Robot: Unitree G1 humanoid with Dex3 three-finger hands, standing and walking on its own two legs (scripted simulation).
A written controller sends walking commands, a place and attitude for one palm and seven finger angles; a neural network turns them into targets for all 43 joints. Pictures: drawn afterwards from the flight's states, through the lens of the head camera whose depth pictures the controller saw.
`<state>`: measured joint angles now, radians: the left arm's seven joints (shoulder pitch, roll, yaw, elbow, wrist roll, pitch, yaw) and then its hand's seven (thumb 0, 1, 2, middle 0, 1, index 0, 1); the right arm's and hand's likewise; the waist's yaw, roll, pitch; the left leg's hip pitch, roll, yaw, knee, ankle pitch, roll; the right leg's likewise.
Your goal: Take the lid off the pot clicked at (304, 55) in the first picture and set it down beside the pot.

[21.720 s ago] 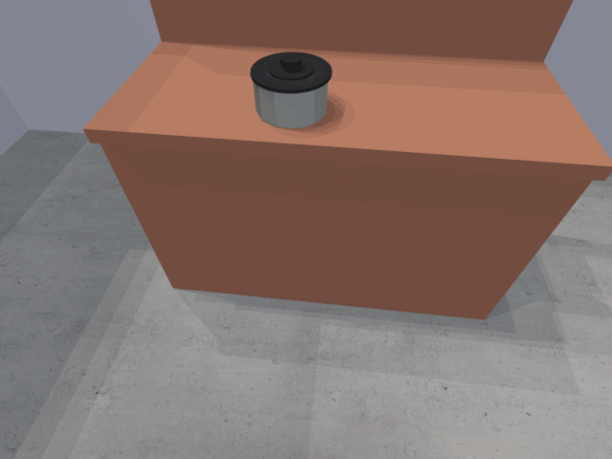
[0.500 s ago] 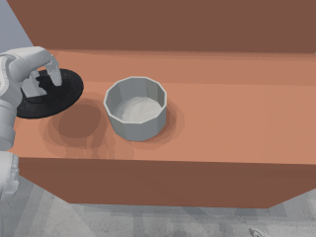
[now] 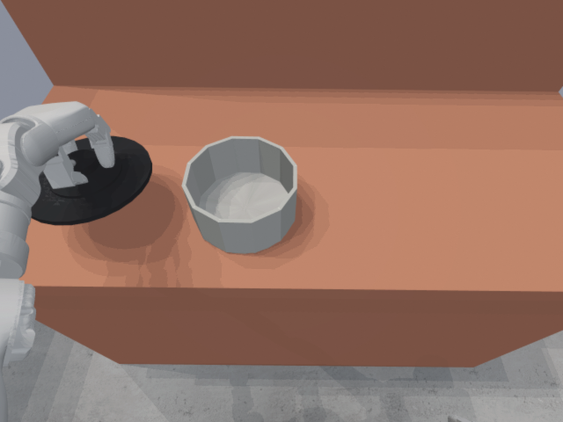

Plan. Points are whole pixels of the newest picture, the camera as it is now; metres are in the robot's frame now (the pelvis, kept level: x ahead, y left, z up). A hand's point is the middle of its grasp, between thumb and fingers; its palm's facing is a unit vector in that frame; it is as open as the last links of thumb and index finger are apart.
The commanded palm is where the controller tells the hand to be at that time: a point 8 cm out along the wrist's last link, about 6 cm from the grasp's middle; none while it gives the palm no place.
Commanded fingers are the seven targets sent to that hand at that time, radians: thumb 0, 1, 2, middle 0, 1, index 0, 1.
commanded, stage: lower the lid onto the table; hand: left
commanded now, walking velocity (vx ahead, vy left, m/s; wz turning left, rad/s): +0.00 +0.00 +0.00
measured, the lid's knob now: (80, 163) +0.46 +0.29 +0.09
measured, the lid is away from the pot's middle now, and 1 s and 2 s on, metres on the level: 0.23 0.24 0.25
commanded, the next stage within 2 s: open the fingers wide in 1.36 s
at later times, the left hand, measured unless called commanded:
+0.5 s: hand (78, 185) +0.43 +0.29 +0.08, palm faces -0.48 -0.06 -0.88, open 6.9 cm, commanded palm +0.45 +0.29 +0.16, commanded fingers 0.00 0.49 1.17 -0.84 -0.99 -1.02 -1.00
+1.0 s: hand (89, 192) +0.44 +0.29 +0.05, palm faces -0.51 -0.09 -0.86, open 6.9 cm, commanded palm +0.47 +0.30 +0.12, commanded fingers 0.00 0.49 1.17 -0.84 -0.99 -1.02 -1.00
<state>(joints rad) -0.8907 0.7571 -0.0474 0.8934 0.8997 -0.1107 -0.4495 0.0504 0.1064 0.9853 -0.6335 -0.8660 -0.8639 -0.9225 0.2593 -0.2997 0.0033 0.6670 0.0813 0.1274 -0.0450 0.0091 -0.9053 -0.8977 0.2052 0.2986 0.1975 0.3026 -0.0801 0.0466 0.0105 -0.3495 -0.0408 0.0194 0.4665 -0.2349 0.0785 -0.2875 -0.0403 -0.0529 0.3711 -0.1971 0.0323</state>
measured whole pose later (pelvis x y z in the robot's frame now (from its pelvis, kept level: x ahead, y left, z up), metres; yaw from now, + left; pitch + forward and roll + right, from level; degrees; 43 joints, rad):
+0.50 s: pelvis +0.00 +0.00 +0.00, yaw +0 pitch +8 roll -2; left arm -0.85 0.74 -0.08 0.94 0.92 -0.14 -0.41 0.05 0.11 0.99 -0.63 -0.86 -0.86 -0.92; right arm 0.26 -0.30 0.00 0.68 0.08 0.14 -0.05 0.01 -0.91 -0.90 0.21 0.30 0.20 0.30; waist -0.07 0.04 0.00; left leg -0.38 -0.04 0.02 0.50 -0.25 0.08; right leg -0.32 -0.04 -0.05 0.40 -0.21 0.03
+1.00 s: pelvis +0.00 +0.00 -0.01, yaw -2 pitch +10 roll -2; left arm -0.86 0.77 -0.03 1.07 0.95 -0.18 -0.37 0.05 0.11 0.98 -0.63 -0.87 -0.87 -0.93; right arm 0.32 -0.30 0.00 0.71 0.08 0.13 -0.09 0.01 -0.90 -0.90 0.21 0.30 0.20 0.30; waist -0.11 0.03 -0.02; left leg -0.46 -0.02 0.04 0.56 -0.28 0.08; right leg -0.40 -0.02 -0.03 0.45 -0.23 0.03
